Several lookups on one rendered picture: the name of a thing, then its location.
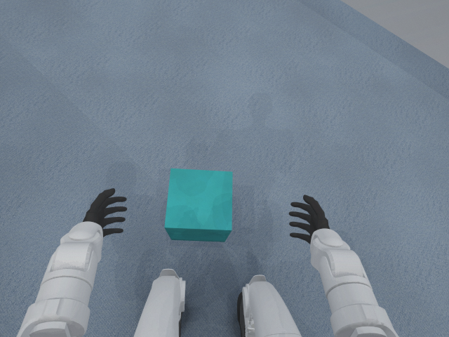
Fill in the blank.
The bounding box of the robot right hand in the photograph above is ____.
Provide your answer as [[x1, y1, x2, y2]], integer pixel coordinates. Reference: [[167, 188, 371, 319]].
[[289, 195, 330, 244]]

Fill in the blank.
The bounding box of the robot right forearm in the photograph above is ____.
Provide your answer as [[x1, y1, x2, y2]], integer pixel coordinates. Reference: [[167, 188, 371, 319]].
[[310, 228, 399, 337]]

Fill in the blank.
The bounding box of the robot right thigh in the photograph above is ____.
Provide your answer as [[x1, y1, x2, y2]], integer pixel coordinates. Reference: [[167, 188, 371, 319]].
[[242, 282, 302, 337]]

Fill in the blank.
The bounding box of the carton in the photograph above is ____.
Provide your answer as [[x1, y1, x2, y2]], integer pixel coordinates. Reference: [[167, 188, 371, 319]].
[[164, 168, 233, 242]]

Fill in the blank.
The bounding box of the robot left forearm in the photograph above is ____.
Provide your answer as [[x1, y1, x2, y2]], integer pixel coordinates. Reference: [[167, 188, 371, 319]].
[[16, 221, 103, 337]]

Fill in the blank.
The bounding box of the robot left thigh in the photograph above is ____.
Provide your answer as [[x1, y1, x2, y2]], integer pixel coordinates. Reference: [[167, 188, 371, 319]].
[[134, 276, 186, 337]]

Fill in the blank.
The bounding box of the robot left hand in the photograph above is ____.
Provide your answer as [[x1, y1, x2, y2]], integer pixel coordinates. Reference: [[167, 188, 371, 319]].
[[83, 188, 127, 237]]

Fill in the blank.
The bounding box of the robot thigh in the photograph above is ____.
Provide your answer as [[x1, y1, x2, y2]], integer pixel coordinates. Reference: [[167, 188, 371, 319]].
[[134, 276, 186, 337], [242, 282, 302, 337]]

